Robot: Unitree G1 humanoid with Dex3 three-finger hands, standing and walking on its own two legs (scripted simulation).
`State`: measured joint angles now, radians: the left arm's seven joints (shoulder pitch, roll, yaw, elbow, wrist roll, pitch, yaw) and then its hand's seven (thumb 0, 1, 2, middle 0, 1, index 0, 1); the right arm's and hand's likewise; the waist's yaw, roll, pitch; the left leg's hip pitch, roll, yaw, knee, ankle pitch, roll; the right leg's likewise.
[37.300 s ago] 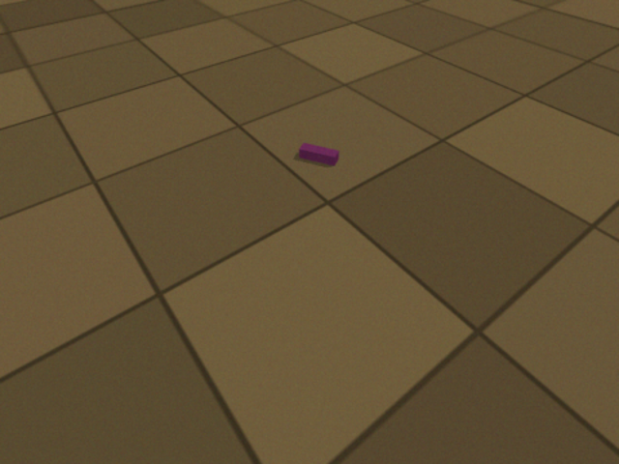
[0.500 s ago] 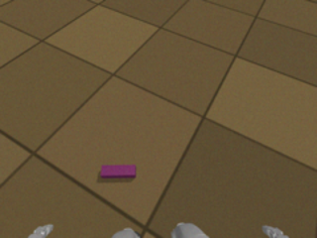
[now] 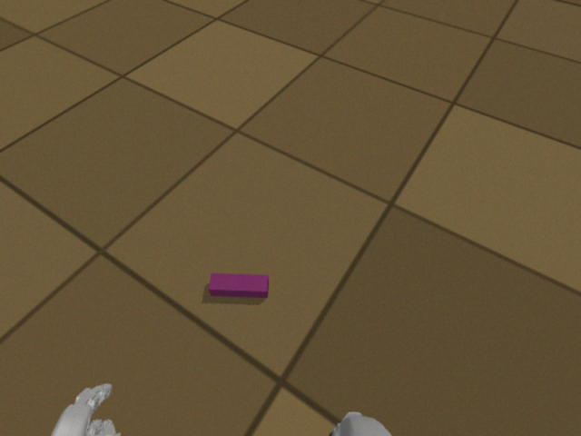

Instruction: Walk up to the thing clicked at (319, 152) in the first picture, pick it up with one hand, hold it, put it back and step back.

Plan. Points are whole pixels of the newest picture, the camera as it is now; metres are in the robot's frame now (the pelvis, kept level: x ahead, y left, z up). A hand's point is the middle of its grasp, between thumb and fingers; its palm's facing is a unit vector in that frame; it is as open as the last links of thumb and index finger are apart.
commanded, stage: step back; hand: left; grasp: from above
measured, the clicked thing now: (239, 285) +0.65 +0.18 -0.72
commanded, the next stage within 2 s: none
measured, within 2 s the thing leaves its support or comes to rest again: neither
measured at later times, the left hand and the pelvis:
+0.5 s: hand out of the picture -0.10 +0.23 -0.13, palm faces -0.07 -0.91 -0.41, open 7.4 cm; pelvis -0.17 -0.04 +0.00, yaw -5 degrees
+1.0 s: hand out of the picture -0.22 +0.22 -0.14, palm faces -0.03 -0.92 -0.39, open 7.4 cm; pelvis -0.34 -0.05 +0.00, yaw -3 degrees
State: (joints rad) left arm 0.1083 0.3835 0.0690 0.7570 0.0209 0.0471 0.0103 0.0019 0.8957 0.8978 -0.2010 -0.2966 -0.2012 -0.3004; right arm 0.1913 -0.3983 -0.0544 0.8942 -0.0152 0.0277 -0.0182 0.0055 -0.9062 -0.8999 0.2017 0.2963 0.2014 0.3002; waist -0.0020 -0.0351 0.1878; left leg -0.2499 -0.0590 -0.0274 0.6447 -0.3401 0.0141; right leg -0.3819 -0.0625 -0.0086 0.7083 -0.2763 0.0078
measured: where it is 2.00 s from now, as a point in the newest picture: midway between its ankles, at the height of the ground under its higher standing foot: outside the picture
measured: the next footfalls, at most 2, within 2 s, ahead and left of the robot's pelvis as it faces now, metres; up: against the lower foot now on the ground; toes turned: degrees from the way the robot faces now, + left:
right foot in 0.38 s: -0.14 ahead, -0.16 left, +0.00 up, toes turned -3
left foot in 0.72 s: -0.22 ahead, +0.08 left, +0.00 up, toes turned -1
